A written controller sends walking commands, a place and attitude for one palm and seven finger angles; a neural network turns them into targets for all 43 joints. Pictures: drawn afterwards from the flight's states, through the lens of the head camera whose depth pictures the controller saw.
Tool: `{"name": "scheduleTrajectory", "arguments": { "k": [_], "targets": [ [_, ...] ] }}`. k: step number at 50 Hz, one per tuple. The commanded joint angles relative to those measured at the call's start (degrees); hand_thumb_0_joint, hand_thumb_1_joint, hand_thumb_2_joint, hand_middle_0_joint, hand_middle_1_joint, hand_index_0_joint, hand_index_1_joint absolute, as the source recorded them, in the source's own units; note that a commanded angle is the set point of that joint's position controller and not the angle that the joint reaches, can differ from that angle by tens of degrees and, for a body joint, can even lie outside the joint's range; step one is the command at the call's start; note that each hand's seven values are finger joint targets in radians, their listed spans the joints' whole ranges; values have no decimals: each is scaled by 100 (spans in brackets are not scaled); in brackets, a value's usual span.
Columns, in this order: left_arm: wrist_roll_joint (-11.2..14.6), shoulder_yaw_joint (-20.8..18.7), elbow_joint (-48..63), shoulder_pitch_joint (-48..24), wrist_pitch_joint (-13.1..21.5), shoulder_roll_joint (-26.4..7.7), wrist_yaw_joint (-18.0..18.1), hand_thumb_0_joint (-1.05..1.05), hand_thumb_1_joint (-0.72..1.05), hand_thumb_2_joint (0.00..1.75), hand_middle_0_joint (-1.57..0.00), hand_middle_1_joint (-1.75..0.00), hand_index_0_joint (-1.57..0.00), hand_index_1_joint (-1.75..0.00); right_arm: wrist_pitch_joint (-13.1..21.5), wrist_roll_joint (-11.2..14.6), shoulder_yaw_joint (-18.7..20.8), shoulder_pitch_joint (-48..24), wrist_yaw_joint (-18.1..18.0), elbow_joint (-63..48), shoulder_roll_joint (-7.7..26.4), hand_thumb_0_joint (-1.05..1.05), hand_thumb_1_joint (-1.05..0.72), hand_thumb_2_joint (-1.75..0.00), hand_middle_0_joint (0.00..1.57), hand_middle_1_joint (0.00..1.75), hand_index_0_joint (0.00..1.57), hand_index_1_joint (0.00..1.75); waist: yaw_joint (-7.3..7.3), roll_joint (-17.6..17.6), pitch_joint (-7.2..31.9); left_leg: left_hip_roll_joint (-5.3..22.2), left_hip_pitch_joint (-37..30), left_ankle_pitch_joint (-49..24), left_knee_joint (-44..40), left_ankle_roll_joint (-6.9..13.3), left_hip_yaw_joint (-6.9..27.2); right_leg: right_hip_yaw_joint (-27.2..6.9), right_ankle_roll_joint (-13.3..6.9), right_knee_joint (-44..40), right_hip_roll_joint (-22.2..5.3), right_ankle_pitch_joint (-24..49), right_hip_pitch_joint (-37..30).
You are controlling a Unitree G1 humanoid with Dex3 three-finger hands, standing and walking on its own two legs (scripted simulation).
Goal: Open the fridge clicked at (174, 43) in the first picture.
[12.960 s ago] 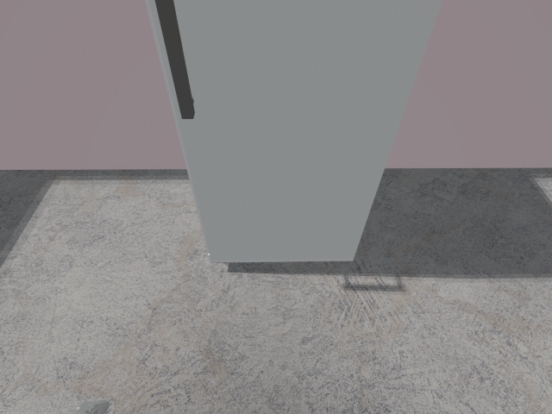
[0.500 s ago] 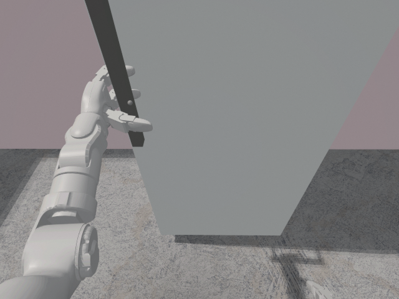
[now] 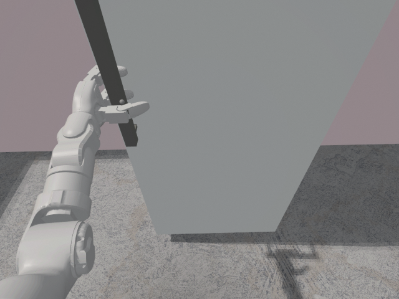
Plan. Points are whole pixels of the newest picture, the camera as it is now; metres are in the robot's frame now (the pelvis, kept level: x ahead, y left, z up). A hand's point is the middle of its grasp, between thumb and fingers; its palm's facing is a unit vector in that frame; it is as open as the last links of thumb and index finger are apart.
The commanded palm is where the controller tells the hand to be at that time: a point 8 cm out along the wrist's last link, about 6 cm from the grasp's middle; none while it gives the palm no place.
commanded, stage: grip the handle and tug to test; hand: left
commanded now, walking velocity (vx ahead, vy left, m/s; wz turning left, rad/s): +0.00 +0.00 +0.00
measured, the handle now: (115, 74) +0.50 +0.18 +0.21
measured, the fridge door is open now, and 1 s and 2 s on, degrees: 0 0 1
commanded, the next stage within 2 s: pull the door a little, standing still in 1.04 s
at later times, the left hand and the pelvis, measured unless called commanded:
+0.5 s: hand (122, 100) +0.45 +0.16 +0.19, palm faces +0.04 -1.00 +0.01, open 6.2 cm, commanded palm +0.42 +0.21 +0.19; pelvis +0.00 +0.00 +0.00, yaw +0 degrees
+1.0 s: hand (122, 101) +0.44 +0.16 +0.19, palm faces +0.04 -1.00 +0.01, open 6.2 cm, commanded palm +0.39 +0.21 +0.19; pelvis +0.01 +0.00 +0.00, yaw -1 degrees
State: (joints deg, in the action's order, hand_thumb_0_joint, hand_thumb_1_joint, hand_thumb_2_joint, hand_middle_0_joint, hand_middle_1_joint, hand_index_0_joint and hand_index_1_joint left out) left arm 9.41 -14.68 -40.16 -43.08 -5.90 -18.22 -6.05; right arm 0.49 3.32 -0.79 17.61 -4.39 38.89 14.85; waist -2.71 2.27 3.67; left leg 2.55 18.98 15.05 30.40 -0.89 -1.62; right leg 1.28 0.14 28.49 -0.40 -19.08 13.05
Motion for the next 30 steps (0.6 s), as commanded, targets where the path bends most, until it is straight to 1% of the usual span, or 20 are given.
{"name": "scheduleTrajectory", "arguments": {
  "k": [1, 2, 5, 7, 8, 9, 11, 13, 14, 17, 18, 19, 20, 21, 23, 25, 26, 28, 29, 30],
  "targets": [
    [114, -230, 1207, -2619, 455, -1098, -117, 0, 43, 70, -40, -133, -40, -133, 231, -17, 287, -174, -72, -734, 751, 0, -90, -90, 20, 30, 20, 30, 55, -275, 1719, -230, -1323, -2172, -5, 338, 20, 116, -83, -206, 183, 2961, -102],
    [116, -277, 1178, -2551, 471, -1179, -118, 0, 48, 72, -41, -134, -41, -134, 222, -25, 289, -139, -81, -737, 783, 0, -90, -90, 20, 30, 20, 30, 63, -377, 1750, -232, -1278, -2157, -3, 349, 18, 124, -80, -204, 179, 2941, -179],
    [106, -77, 1096, -2820, 458, -968, -136, 0, 62, 78, -42, -136, -42, -136, 243, 2, 279, -164, -79, -733, 742, 0, -90, -90, 20, 30, 20, 30, -12, -96, 1667, -224, -1347, -2033, -4, 330, 34, 116, -89, -225, 185, 2735, 64],
    [84, -352, 944, -2762, 486, -1312, -100, 0, 71, 82, -43, -137, -43, -137, 224, -33, 293, -56, -92, -696, 807, 0, -90, -90, 20, 30, 20, 30, 32, -384, 1720, -216, -1241, -2037, -11, 335, 60, 134, -89, -210, 183, 2719, -72],
    [81, -274, 1009, -2749, 490, -1208, -117, 0, 76, 84, -44, -138, -44, -138, 232, -13, 291, -119, -85, -741, 780, 0, -90, -90, 20, 30, 20, 30, 40, -250, 1780, -222, -1278, -2048, -13, 337, 41, 108, -85, -198, 181, 2754, -31],
    [87, -82, 1070, -2951, 501, -1019, -131, 0, 81, 86, -44, -139, -44, -139, 243, -5, 279, -128, -81, -741, 759, 0, -90, -90, 20, 30, 20, 30, -23, -191, 1752, -223, -1318, -2001, -6, 328, 45, 118, -82, -205, 181, 2697, 38],
    [82, -193, 966, -2871, 515, -1102, -113, 0, 90, 90, -45, -140, -45, -140, 254, -4, 290, -96, -67, -714, 762, 0, -90, -90, 20, 30, 20, 30, 7, -181, 1724, -218, -1326, -1985, 15, 325, 58, 115, -96, -211, 195, 2638, 94],
    [59, -287, 1030, -2738, 556, -1217, -95, 0, 90, 90, -45, -140, -45, -140, 251, -18, 295, -87, -61, -748, 782, 0, -90, -90, 20, 30, 20, 30, 63, -208, 1899, -214, -1312, -2108, 10, 324, 74, 130, -103, -155, 186, 2728, -42],
    [77, -163, 1129, -2841, 557, -1073, -112, 0, 90, 90, -45, -140, -45, -140, 256, -11, 296, -110, -54, -760, 766, 0, -90, -90, 20, 30, 20, 30, 23, -173, 1896, -223, -1362, -2158, 35, 333, 43, 106, -92, -164, 188, 2834, -22],
    [57, -244, 904, -2822, 531, -1200, -92, 0, 90, 90, -45, -140, -45, -140, 226, -22, 294, -41, -71, -722, 792, 0, -90, -90, 20, 30, 20, 30, 6, -362, 1694, -211, -1208, -2029, 27, 337, 53, 134, -88, -185, 186, 2697, -15],
    [32, -226, 929, -2885, 524, -1212, -87, 0, 90, 90, -45, -140, -45, -140, 223, -1, 287, -89, -74, -736, 784, 0, -90, -90, 20, 30, 20, 30, 3, -244, 1706, -211, -1228, -1962, 16, 335, 43, 107, -83, -192, 184, 2654, 61],
    [21, 9, 903, -3069, 512, -956, -94, 0, 90, 90, -45, -140, -45, -140, 222, 1, 274, -88, -75, -728, 757, 0, -90, -90, 20, 30, 20, 30, -72, -187, 1623, -215, -1250, -1908, 10, 327, 63, 125, -84, -203, 187, 2557, 174],
    [32, 33, 884, -3184, 506, -909, -88, 0, 90, 90, -45, -140, -45, -140, 241, -2, 286, -58, -69, -704, 753, 0, -90, -90, 20, 30, 20, 30, -96, -140, 1622, -213, -1286, -1884, 42, 325, 73, 121, -84, -212, 197, 2508, 264],
    [15, -107, 763, -3187, 509, -1084, -69, 0, 90, 90, -45, -140, -45, -140, 232, -5, 291, -17, -78, -662, 773, 0, -90, -90, 20, 30, 20, 30, -84, -202, 1619, -200, -1270, -1864, 42, 321, 98, 124, -93, -208, 197, 2454, 278],
    [-3, -174, 785, -3099, 548, -1154, -52, 0, 90, 90, -45, -140, -45, -140, 236, -17, 292, -25, -73, -692, 784, 0, -90, -90, 20, 30, 20, 30, -29, -241, 1744, -204, -1256, -1929, 37, 325, 104, 130, -96, -172, 189, 2503, 175],
    [6, -54, 787, -3162, 568, -998, -67, 0, 90, 90, -45, -140, -45, -140, 251, -16, 291, -25, -65, -688, 751, 0, -90, -90, 20, 30, 20, 30, -56, -206, 1802, -212, -1326, -1950, 60, 323, 101, 127, -94, -164, 194, 2536, 203],
    [19, -78, 774, -3183, 583, -1015, -66, 0, 90, 90, -45, -140, -45, -140, 254, -23, 291, -12, -61, -677, 759, 0, -90, -90, 20, 30, 20, 30, -57, -230, 1744, -206, -1289, -1942, 55, 319, 103, 137, -94, -168, 196, 2529, 212],
    [11, -162, 890, -3082, 641, -1121, -59, 0, 90, 90, -45, -140, -45, -140, 257, -17, 294, -44, -58, -719, 771, 0, -90, -90, 20, 30, 20, 30, -7, -267, 1888, -214, -1298, -2008, 56, 334, 85, 117, -94, -145, 191, 2628, 74],
    [10, 9, 993, -3178, 656, -945, -75, 0, 90, 90, -45, -140, -45, -140, 263, -13, 284, -77, -45, -731, 742, 0, -90, -90, 20, 30, 20, 30, -28, -70, 1884, -219, -1364, -2024, 63, 321, 86, 118, -104, -141, 192, 2620, 126],
    [22, -13, 913, -3111, 642, -921, -65, 0, 90, 90, -45, -140, -45, -140, 277, -9, 284, -58, -40, -717, 735, 0, -90, -90, 20, 30, 20, 30, -30, -127, 1830, -208, -1379, -2010, 66, 319, 108, 136, -107, -154, 206, 2555, 185]
  ]
}}
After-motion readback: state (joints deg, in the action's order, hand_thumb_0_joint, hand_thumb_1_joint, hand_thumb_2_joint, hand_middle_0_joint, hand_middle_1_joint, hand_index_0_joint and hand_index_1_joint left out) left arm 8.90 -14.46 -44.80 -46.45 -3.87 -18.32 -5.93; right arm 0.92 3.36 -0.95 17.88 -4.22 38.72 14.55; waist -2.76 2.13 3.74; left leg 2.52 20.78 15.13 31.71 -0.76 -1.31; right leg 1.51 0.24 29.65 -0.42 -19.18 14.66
